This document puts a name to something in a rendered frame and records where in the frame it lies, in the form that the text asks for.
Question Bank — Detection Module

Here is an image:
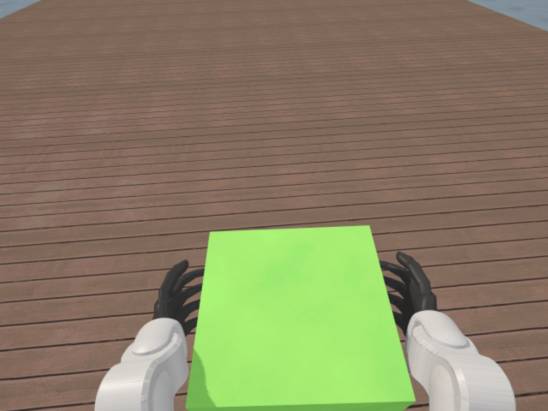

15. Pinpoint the robot left forearm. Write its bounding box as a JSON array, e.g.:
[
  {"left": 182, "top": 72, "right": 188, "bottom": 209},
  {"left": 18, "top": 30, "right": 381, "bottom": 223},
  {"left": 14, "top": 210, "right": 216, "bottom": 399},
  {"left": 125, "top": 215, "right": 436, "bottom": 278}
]
[{"left": 94, "top": 318, "right": 189, "bottom": 411}]

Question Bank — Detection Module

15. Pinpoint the robot left hand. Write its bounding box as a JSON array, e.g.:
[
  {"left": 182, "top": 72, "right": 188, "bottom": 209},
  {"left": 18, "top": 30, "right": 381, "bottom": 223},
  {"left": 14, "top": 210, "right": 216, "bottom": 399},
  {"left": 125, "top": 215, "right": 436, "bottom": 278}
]
[{"left": 152, "top": 259, "right": 205, "bottom": 337}]

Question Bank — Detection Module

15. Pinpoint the robot right forearm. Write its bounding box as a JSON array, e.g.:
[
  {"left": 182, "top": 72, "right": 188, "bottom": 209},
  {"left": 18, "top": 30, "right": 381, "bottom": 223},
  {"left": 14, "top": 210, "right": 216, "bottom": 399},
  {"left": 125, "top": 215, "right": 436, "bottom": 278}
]
[{"left": 405, "top": 310, "right": 516, "bottom": 411}]

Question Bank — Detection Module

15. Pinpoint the robot right hand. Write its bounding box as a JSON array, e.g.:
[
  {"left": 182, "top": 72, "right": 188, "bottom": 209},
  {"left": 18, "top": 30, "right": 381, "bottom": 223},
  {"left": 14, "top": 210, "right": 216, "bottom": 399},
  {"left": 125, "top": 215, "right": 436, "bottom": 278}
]
[{"left": 379, "top": 252, "right": 438, "bottom": 337}]

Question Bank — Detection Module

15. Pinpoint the carton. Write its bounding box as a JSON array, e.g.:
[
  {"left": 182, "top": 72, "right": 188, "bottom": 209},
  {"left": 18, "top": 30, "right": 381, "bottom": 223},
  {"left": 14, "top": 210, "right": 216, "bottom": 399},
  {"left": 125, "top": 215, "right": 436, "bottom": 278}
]
[{"left": 185, "top": 225, "right": 416, "bottom": 411}]

